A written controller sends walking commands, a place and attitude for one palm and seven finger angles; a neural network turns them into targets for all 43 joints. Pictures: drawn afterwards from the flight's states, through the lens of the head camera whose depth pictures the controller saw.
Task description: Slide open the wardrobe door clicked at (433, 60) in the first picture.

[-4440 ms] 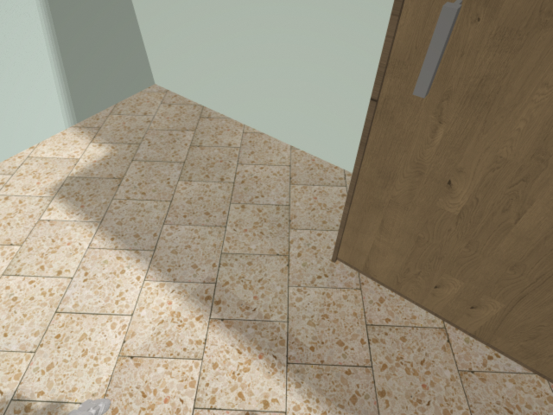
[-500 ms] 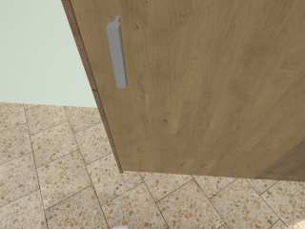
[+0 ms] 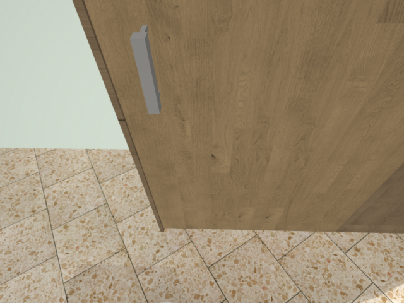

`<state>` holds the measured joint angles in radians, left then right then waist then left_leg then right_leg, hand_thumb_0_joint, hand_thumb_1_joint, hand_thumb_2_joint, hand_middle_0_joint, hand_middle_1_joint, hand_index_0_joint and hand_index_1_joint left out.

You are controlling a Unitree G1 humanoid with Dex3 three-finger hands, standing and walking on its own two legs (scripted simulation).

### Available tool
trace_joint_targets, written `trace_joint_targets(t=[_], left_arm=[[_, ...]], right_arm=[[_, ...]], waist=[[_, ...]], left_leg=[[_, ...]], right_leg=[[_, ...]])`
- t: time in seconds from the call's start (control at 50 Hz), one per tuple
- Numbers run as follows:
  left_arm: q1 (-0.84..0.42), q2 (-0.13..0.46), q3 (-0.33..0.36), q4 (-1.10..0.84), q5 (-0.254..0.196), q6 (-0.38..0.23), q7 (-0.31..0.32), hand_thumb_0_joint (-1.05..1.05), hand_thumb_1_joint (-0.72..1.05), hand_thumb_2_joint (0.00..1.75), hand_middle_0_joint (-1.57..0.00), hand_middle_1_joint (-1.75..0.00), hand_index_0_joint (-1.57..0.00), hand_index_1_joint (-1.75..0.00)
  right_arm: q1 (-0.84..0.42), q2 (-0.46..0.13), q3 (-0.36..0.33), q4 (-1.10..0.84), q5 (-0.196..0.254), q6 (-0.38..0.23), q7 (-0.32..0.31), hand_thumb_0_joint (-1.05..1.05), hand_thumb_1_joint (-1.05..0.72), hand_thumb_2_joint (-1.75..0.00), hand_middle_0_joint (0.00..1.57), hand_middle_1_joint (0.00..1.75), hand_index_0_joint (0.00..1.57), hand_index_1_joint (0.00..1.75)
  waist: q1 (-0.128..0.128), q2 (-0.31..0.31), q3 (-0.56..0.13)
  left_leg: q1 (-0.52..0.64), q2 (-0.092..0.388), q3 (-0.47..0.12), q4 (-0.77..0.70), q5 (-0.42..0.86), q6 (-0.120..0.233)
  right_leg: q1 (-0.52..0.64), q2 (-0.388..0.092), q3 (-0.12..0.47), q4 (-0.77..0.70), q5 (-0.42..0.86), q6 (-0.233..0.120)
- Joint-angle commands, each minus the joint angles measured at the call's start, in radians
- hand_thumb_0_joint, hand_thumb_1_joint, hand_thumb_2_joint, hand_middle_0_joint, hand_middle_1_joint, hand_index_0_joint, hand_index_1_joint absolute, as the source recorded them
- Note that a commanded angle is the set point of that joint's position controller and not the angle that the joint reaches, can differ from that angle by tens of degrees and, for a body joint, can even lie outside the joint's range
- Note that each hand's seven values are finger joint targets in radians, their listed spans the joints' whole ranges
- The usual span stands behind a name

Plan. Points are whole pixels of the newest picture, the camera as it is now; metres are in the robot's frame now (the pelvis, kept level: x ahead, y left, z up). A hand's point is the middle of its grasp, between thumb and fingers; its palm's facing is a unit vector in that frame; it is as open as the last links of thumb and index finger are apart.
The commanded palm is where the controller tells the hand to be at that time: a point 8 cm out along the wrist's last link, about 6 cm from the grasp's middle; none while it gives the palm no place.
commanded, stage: come to a stop and stand still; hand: left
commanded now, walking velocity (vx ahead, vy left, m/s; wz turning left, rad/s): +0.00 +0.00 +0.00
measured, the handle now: (149, 71) +0.53 +0.14 +0.19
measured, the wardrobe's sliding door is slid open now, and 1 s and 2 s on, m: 0.00 0.00 0.00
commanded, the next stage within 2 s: look again from close up in 1.06 s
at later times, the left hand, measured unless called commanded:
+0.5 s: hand out of the picture -0.06 +0.16 -0.17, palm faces +0.05 -0.98 -0.17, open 7.3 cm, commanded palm none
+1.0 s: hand out of the picture +0.02 +0.24 -0.15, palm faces +0.04 -0.95 -0.31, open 7.4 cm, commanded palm none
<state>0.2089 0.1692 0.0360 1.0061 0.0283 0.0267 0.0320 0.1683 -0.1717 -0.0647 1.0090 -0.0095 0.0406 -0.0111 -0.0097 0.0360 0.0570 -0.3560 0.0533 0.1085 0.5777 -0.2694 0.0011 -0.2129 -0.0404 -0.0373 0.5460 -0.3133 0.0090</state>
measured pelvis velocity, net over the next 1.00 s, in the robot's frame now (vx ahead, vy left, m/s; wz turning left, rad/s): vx -0.04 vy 0.01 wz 0.03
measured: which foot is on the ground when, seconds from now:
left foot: down 0.00-1.00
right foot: down 0.00-1.00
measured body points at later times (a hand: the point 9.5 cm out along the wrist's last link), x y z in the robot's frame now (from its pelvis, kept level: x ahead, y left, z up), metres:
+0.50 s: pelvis -0.04 +0.00 +0.01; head -0.04 +0.00 +0.46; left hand -0.06 +0.21 -0.15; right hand -0.06 -0.21 -0.15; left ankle +0.00 +0.12 -0.73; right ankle -0.01 -0.13 -0.73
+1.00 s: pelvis -0.04 +0.01 +0.00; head -0.07 +0.02 +0.45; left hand +0.02 +0.29 -0.13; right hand +0.03 -0.27 -0.13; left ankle +0.00 +0.12 -0.73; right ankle -0.01 -0.13 -0.73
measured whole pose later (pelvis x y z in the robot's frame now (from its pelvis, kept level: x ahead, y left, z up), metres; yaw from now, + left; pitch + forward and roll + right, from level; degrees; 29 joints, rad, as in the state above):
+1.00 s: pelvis -0.04 +0.01 +0.00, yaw +2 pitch -3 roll -1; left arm 0.26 0.28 0.03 0.95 0.03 0.00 0.02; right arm 0.27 -0.29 -0.05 0.95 -0.02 -0.02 -0.01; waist -0.01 0.01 -0.02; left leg -0.29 0.01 0.05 0.57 -0.23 0.02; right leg -0.25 -0.06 -0.06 0.55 -0.25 0.03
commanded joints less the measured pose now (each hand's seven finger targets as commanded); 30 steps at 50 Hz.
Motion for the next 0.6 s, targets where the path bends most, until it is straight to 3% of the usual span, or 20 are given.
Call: trace_joint_targets(t=[0.0,0.04,0.1,0.14,0.16,0.18,0.2,0.24,0.32,0.4,0.58], left_arm=[[-0.013,0.148,0.025,-0.051,-0.002,-0.026,0.006,0.00,0.90,0.90,-0.20,-0.30,-0.20,-0.30],[-0.035,0.126,0.022,-0.046,-0.005,-0.028,0.006,0.00,0.90,0.90,-0.20,-0.30,-0.20,-0.30],[0.017,0.117,0.016,-0.012,-0.013,-0.030,0.002,0.00,0.90,0.90,-0.20,-0.30,-0.20,-0.30],[0.048,0.090,0.009,0.011,-0.020,-0.030,-0.001,0.00,0.90,0.90,-0.20,-0.30,-0.20,-0.30],[0.061,0.079,0.007,0.016,-0.022,-0.028,-0.001,0.00,0.90,0.90,-0.20,-0.30,-0.20,-0.30],[0.068,0.078,0.006,0.037,-0.023,-0.024,-0.001,0.00,0.90,0.90,-0.20,-0.30,-0.20,-0.30],[0.072,0.082,0.006,0.049,-0.022,-0.020,0.000,0.00,0.90,0.90,-0.20,-0.30,-0.20,-0.30],[0.096,0.079,0.001,0.070,-0.020,-0.023,-0.001,0.00,0.90,0.90,-0.20,-0.30,-0.20,-0.30],[0.105,0.073,-0.005,0.091,-0.018,-0.026,-0.002,0.00,0.90,0.90,-0.20,-0.30,-0.20,-0.30],[0.122,0.063,-0.003,0.098,-0.014,-0.029,-0.001,0.00,0.90,0.90,-0.20,-0.30,-0.20,-0.30],[0.171,0.037,-0.007,0.113,-0.011,-0.036,0.003,0.00,0.90,0.90,-0.20,-0.30,-0.20,-0.30]], right_arm=[[0.021,-0.054,-0.007,-0.041,-0.008,0.002,0.003,0.00,-0.90,-0.90,0.20,0.30,0.20,0.30],[0.088,-0.045,-0.001,-0.003,-0.004,-0.006,0.002,0.00,-0.90,-0.90,0.20,0.30,0.20,0.30],[0.127,-0.033,0.015,0.029,-0.006,-0.019,-0.007,0.00,-0.90,-0.90,0.20,0.30,0.20,0.30],[0.151,-0.052,0.024,0.054,-0.006,-0.039,-0.013,0.00,-0.90,-0.90,0.20,0.30,0.20,0.30],[0.135,-0.073,0.026,0.054,-0.007,-0.042,-0.018,0.00,-0.90,-0.90,0.20,0.30,0.20,0.30],[0.124,-0.076,0.028,0.070,-0.008,-0.051,-0.019,0.00,-0.90,-0.90,0.20,0.30,0.20,0.30],[0.116,-0.078,0.030,0.073,-0.005,-0.053,-0.019,0.00,-0.90,-0.90,0.20,0.30,0.20,0.30],[0.113,-0.079,0.029,0.079,-0.003,-0.054,-0.018,0.00,-0.90,-0.90,0.20,0.30,0.20,0.30],[0.152,-0.061,0.027,0.096,-0.005,-0.045,-0.018,0.00,-0.90,-0.90,0.20,0.30,0.20,0.30],[0.182,-0.048,0.025,0.102,-0.007,-0.041,-0.016,0.00,-0.90,-0.90,0.20,0.30,0.20,0.30],[0.201,-0.030,0.029,0.105,-0.006,-0.047,-0.018,0.00,-0.90,-0.90,0.20,0.30,0.20,0.30]], waist=[[0.000,-0.283,0.020],[-0.023,-0.221,0.004],[-0.014,-0.144,0.005],[0.001,-0.035,-0.006],[0.018,-0.020,0.015],[0.027,0.070,-0.001],[0.033,0.103,-0.002],[0.042,0.061,-0.007],[0.022,-0.015,0.031],[0.011,-0.060,0.042],[0.007,-0.055,0.047]], left_leg=[[0.025,0.004,-0.095,0.181,-0.137,-0.010],[0.041,0.008,-0.080,0.167,-0.091,-0.015],[0.137,0.009,-0.068,-0.033,0.003,-0.023],[0.184,0.069,-0.146,-0.177,0.162,-0.004],[0.136,0.097,-0.165,-0.205,0.139,0.003],[0.100,0.104,-0.195,-0.239,0.127,0.014],[0.062,0.108,-0.204,-0.279,0.070,0.018],[0.046,0.096,-0.196,-0.301,0.001,0.014],[0.067,0.062,-0.163,-0.304,-0.104,0.004],[0.076,0.049,-0.147,-0.287,-0.112,0.006],[0.082,0.048,-0.148,-0.276,-0.095,0.010]], right_leg=[[-0.165,-0.224,0.224,-0.337,-0.013,-0.156],[-0.124,-0.176,0.141,-0.286,0.063,-0.135],[-0.126,-0.152,0.119,-0.229,0.053,-0.101],[-0.107,-0.087,0.085,-0.176,0.054,-0.049],[-0.077,-0.064,0.080,-0.190,0.045,-0.028],[-0.023,-0.055,0.054,-0.161,0.084,-0.015],[0.032,-0.048,0.038,-0.147,0.089,-0.007],[0.072,-0.052,0.043,-0.166,0.099,-0.007],[-0.002,-0.063,0.072,-0.229,-0.018,-0.012],[-0.053,-0.065,0.085,-0.252,-0.090,-0.012],[-0.091,-0.065,0.087,-0.245,-0.083,-0.014]])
